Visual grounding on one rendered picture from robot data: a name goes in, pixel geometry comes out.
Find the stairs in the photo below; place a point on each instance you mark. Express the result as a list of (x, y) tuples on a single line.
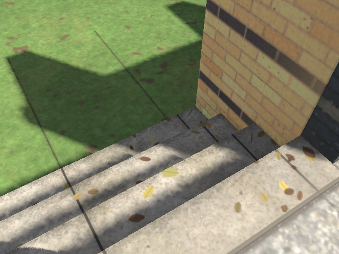
[(93, 203)]

